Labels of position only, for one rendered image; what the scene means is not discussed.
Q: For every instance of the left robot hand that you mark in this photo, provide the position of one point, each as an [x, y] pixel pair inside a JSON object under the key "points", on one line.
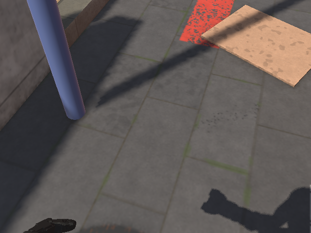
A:
{"points": [[49, 225]]}

